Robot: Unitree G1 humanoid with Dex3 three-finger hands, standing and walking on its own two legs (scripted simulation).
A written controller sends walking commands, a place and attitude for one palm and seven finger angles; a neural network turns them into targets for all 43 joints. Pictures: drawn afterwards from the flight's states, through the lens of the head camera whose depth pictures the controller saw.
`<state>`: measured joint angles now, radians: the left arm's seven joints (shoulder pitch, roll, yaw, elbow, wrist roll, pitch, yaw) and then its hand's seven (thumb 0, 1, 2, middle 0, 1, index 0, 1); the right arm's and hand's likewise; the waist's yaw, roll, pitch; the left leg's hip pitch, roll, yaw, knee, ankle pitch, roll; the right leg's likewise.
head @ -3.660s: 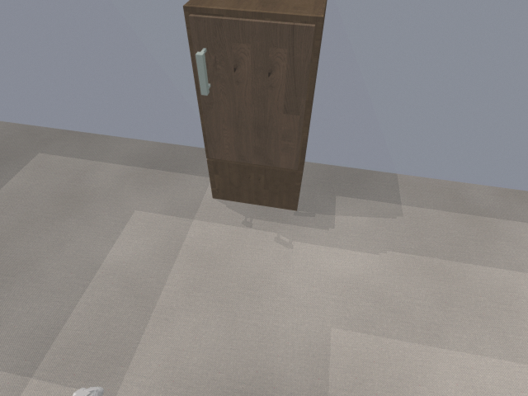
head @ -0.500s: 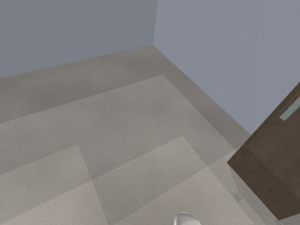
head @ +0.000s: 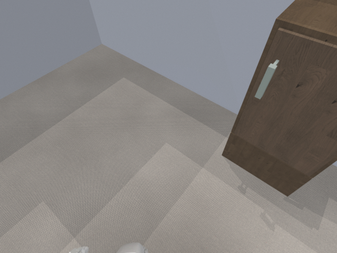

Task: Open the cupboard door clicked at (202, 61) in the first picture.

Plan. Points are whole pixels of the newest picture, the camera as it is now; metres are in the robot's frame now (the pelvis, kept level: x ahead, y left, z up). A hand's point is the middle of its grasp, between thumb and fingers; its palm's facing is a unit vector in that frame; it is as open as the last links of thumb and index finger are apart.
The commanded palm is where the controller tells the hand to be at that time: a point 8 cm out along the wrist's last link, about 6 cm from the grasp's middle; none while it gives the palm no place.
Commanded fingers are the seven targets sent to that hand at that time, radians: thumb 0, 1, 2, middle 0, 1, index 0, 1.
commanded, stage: turn to face it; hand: left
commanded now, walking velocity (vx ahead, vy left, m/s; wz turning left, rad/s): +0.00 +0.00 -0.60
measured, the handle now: (267, 79) +0.71 -0.35 -0.04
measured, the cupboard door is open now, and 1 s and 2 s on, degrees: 0 0 0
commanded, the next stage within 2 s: take the last steps up to it in 0.98 s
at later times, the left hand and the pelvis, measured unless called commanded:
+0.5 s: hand (84, 237) +0.18 +0.25 -0.16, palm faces -0.24 -0.94 -0.23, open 7.4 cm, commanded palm none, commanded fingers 0.00 0.90 0.90 -0.20 -0.30 -0.20 -0.30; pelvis +0.04 +0.06 +0.01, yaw -19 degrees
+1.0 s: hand (129, 226) +0.21 +0.12 -0.14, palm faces -0.50 -0.83 -0.25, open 7.4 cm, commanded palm none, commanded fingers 0.00 0.90 0.90 -0.20 -0.30 -0.20 -0.30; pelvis +0.02 +0.01 +0.01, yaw -31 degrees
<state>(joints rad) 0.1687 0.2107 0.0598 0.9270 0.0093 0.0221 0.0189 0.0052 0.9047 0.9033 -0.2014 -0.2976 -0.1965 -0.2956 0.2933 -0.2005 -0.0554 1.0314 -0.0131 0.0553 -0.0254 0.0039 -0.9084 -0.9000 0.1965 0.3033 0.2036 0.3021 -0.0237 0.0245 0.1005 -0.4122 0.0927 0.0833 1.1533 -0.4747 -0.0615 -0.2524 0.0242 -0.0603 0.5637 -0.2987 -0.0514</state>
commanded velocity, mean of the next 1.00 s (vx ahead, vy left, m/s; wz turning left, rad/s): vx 0.00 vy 0.00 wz -0.46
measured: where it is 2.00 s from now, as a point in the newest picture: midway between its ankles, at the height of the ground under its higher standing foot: outside the picture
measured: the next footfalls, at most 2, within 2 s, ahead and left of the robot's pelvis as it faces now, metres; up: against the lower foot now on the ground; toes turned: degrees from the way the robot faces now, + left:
left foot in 0.30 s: +0.12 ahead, +0.16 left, +0.00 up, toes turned -8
right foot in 0.72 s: +0.01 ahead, -0.09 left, +0.00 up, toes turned -32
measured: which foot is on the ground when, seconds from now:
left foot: up 0.00-0.28, down 0.30-0.72, up 0.74-1.00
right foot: down 0.00-0.30, up 0.32-0.70, down 0.72-1.00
